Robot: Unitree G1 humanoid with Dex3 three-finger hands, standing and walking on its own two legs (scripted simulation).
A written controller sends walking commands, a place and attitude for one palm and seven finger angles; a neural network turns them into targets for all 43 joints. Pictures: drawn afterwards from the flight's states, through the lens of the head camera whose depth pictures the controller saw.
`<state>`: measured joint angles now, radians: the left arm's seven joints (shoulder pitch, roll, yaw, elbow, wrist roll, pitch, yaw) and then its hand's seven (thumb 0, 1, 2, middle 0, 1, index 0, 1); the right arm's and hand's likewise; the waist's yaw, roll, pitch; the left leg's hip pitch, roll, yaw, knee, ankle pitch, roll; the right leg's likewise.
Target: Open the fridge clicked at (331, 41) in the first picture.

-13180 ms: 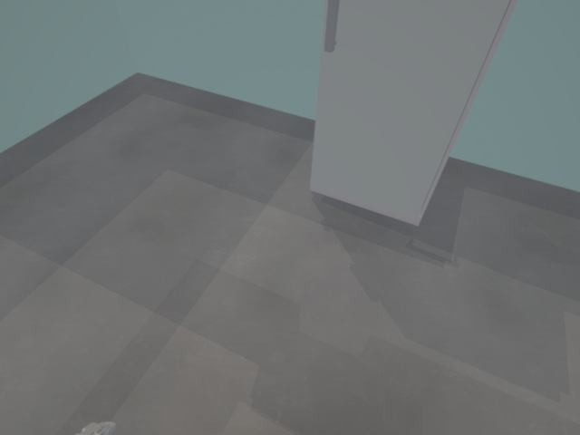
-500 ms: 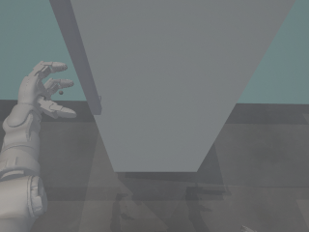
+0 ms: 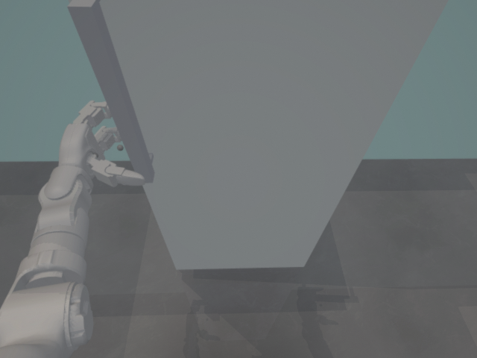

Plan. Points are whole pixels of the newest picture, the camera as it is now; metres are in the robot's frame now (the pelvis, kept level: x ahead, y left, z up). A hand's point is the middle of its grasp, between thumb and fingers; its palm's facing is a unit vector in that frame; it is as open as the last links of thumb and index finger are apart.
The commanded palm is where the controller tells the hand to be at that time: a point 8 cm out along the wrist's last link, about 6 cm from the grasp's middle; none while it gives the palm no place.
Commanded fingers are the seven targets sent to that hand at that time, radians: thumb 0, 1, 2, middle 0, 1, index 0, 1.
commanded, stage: feel for the door with the fingertips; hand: left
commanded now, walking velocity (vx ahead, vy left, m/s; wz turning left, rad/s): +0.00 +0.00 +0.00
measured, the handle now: (127, 105) +0.48 +0.19 +0.17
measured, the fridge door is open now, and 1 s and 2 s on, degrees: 0 0 0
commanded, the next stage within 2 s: slide the fingers in behind the handle in 0.28 s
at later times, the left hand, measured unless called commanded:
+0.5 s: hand (109, 140) +0.44 +0.22 +0.12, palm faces +0.02 -1.00 +0.00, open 13.5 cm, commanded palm +0.42 +0.26 +0.12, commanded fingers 0.00 -0.50 0.30 -0.30 -1.20 -0.30 -1.20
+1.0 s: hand (123, 150) +0.42 +0.19 +0.13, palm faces +0.01 -1.00 -0.01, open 14.0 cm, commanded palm +0.39 +0.24 +0.12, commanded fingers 0.00 -0.50 0.30 -0.30 -1.20 -0.30 -1.20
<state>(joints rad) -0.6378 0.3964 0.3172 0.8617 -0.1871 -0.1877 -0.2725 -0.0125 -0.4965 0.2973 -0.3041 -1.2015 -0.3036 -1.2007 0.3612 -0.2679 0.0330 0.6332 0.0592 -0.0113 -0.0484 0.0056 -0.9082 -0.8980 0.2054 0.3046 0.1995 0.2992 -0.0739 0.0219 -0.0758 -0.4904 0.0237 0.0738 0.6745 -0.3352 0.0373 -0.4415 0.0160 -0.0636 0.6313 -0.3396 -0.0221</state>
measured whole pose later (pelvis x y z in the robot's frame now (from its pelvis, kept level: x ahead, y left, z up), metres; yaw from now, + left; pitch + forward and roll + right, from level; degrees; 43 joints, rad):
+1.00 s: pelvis -0.01 +0.00 +0.00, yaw +1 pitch +7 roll -1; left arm -0.62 0.35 0.26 0.82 -0.19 -0.20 -0.23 -0.01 -0.50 0.30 -0.30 -1.20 -0.30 -1.20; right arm 0.33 -0.26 0.03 0.63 0.06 -0.03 -0.04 0.01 -0.91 -0.90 0.21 0.30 0.20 0.30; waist -0.05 0.03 -0.08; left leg -0.48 0.02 0.06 0.68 -0.33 0.04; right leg -0.43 0.01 -0.07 0.64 -0.34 -0.02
